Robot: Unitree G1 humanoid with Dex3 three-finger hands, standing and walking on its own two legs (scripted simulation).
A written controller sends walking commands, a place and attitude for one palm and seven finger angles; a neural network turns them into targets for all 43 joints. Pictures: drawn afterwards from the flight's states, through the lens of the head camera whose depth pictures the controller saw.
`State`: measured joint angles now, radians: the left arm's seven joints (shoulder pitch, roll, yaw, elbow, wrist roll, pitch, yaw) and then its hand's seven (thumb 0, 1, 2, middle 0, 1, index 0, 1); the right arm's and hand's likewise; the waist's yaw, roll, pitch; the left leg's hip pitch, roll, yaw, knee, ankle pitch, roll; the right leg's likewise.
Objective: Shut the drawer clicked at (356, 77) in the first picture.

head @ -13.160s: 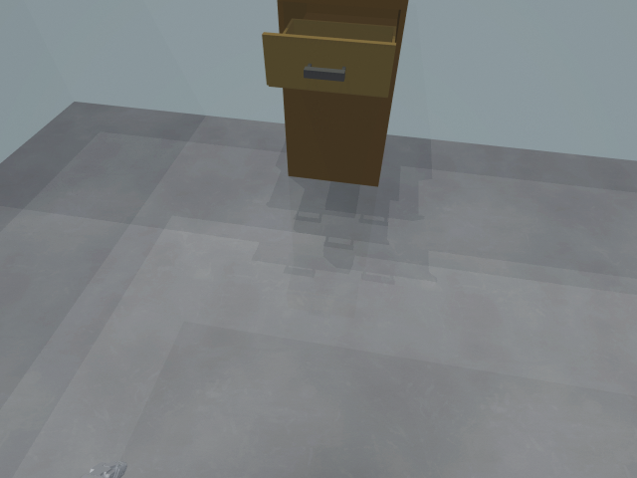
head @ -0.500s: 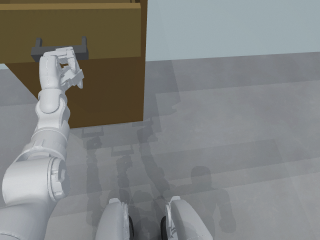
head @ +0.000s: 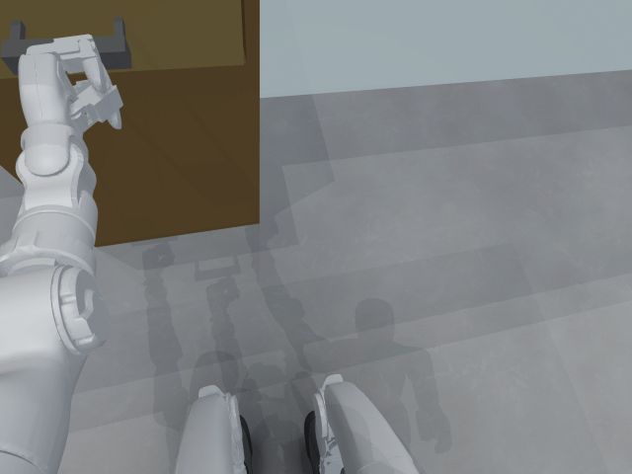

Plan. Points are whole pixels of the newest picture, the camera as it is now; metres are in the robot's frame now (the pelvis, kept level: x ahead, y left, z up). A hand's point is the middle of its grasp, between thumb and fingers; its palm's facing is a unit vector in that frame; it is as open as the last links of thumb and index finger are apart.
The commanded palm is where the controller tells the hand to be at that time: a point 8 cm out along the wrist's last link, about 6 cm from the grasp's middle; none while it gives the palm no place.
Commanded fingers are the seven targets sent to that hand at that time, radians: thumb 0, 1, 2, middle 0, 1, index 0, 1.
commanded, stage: push the drawer shut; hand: left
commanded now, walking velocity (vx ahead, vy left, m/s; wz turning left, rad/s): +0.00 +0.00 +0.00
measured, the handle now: (70, 41) +0.64 +0.21 +0.06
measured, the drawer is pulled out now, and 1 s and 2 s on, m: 0.01 0.00 0.00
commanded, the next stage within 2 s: pull the fist back off the drawer in 0.32 s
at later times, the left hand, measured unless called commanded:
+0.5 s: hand (95, 82) +0.58 +0.18 +0.05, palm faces +0.08 -1.00 -0.05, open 3.2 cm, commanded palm +0.60 +0.19 +0.06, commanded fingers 0.00 0.90 0.90 -1.40 -1.60 -1.40 -1.60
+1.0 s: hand (106, 88) +0.57 +0.17 +0.06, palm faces +0.09 -1.00 -0.03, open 3.2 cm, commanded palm +0.53 +0.19 +0.06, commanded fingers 0.00 0.90 0.90 -1.40 -1.60 -1.40 -1.60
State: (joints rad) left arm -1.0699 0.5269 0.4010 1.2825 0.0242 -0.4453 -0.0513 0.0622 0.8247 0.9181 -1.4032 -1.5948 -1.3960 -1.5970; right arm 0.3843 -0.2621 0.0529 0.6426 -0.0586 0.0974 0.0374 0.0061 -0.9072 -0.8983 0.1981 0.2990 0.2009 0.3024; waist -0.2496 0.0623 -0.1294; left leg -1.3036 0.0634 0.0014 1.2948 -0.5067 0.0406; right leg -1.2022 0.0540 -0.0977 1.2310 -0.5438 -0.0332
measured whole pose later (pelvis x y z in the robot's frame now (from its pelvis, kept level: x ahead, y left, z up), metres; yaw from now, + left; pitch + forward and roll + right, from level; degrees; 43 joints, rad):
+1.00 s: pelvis -0.02 +0.01 -0.01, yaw -1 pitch +31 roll -6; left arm -1.12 0.55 0.37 1.20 0.02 -0.36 -0.03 0.02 0.81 0.90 -1.40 -1.59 -1.40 -1.60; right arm 0.42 -0.25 0.07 0.64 -0.06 0.05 0.06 0.01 -0.91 -0.90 0.20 0.30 0.20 0.30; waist -0.27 0.07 -0.12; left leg -1.37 0.06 0.00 1.31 -0.48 0.06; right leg -1.26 0.05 -0.10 1.24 -0.51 -0.01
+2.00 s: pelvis +0.03 +0.00 +0.12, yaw +3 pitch +2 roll +0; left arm 0.05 0.30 0.10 0.11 -0.09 -0.05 0.08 0.02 0.90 0.90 -1.40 -1.59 -1.40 -1.60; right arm 0.16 -0.24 0.06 0.53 0.05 0.08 -0.09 0.01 -0.91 -0.90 0.20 0.30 0.20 0.30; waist 0.01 0.05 -0.04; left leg -0.32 0.00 0.04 0.58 -0.29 0.03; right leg -0.25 0.02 -0.04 0.56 -0.34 -0.03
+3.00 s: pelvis +0.03 +0.01 +0.13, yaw +3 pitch +0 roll -1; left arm 0.62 0.37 0.32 -0.49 -0.07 -0.18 0.09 0.01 0.89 0.90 -1.41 -1.59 -1.40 -1.60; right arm 0.16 -0.25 -0.01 0.56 0.00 0.03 -0.07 0.02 -0.91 -0.90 0.20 0.30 0.20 0.30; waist 0.00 0.06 0.03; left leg -0.23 -0.01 0.05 0.42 -0.19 0.05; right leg -0.15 0.01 -0.03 0.37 -0.23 0.00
